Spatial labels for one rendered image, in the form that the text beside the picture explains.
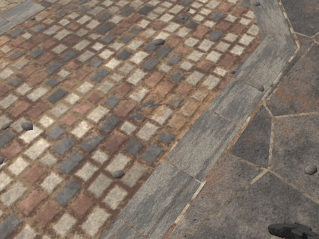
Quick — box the robot right hand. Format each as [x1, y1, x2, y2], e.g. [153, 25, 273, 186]
[267, 222, 319, 239]

